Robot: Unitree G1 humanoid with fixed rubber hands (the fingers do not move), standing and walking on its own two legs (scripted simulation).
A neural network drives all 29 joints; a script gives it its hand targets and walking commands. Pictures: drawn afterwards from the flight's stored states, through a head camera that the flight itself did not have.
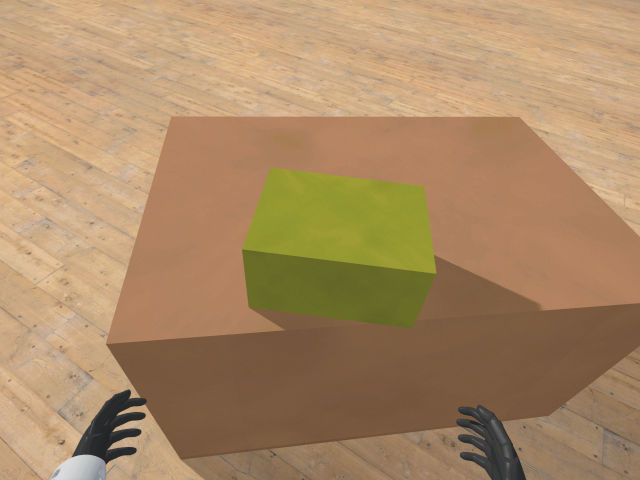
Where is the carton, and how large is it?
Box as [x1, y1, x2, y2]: [242, 168, 436, 328]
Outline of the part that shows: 270,168 242,248 249,307 411,328 436,273 424,187 420,185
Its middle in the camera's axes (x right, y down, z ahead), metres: +0.03 +0.00 +0.71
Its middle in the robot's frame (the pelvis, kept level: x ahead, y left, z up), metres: +0.54 -0.08 -0.04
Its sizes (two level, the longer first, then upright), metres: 0.298 0.222 0.153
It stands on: a pedestal, 0.64 m high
